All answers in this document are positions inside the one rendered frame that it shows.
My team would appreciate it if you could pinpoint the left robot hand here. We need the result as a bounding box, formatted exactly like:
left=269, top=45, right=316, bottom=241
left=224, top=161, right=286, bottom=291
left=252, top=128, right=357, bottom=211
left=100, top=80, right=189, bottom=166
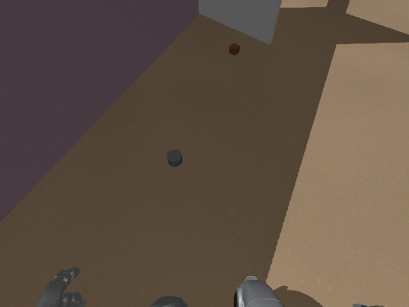
left=36, top=267, right=86, bottom=307

